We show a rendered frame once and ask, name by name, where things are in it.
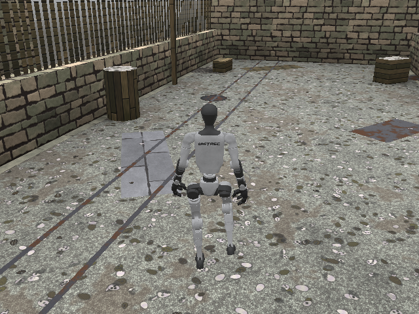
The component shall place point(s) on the right robot upper arm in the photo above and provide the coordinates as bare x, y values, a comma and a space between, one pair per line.
232, 149

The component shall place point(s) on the robot right shin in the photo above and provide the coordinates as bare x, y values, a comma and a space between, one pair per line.
229, 224

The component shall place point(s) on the right robot forearm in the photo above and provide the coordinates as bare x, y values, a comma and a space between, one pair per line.
240, 177

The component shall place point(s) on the robot head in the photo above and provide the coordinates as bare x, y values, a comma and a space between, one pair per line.
209, 115

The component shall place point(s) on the robot left hand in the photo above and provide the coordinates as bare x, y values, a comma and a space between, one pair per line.
179, 187

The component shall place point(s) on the robot right hand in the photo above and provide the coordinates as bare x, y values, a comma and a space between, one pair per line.
243, 195

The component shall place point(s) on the left robot upper arm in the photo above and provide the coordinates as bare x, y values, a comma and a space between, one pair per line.
185, 149

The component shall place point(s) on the left robot forearm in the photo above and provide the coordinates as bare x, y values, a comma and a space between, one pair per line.
178, 174

